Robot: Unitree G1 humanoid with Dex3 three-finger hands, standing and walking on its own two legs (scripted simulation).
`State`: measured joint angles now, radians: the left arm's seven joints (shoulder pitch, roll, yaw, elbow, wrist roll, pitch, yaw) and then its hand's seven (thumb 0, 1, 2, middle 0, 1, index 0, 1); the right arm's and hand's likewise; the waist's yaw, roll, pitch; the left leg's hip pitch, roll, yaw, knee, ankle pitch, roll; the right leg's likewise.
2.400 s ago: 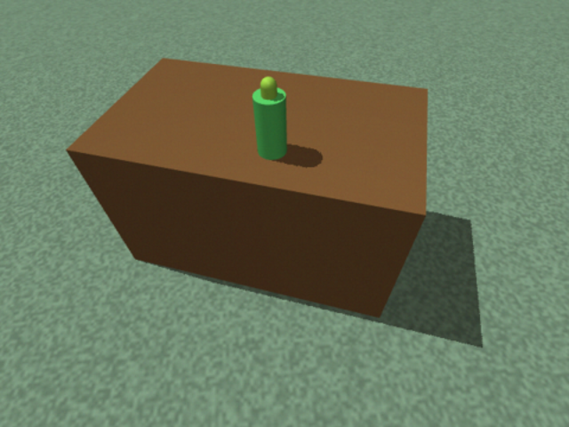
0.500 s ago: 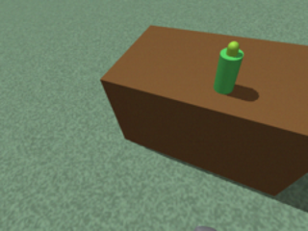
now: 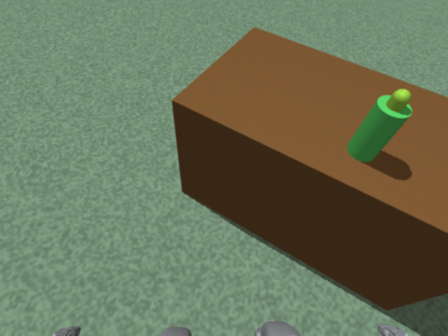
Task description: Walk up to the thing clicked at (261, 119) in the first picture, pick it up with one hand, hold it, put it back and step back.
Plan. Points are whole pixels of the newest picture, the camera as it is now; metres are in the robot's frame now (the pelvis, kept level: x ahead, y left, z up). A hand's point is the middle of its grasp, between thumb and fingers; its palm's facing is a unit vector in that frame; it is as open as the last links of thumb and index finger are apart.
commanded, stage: walk up
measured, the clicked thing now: (380, 124) +0.64 -0.39 -0.04
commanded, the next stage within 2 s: stand in 1.94 s
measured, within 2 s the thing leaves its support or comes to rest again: neither
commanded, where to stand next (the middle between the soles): +0.04 -0.05 m, yaw -3 degrees
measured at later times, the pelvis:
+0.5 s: pelvis -0.04 -0.03 +0.00, yaw -1 degrees
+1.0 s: pelvis -0.04 -0.04 +0.02, yaw -2 degrees
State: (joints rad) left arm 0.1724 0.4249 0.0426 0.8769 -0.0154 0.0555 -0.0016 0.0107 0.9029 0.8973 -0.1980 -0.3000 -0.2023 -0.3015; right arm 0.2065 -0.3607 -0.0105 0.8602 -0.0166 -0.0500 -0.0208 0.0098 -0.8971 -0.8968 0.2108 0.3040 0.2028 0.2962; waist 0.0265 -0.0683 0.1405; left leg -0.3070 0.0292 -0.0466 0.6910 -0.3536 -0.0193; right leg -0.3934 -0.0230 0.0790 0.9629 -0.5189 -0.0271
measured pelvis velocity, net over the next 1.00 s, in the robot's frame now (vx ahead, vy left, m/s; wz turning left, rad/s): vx -0.04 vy -0.04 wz -0.04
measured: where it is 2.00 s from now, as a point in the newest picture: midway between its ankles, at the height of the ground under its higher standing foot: outside the picture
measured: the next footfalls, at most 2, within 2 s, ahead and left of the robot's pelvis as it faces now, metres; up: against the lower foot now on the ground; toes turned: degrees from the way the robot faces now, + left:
right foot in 0.14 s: +0.01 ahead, -0.18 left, +0.00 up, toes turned -1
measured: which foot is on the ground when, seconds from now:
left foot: down 0.00-1.00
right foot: up 0.00-0.12, down 0.14-1.00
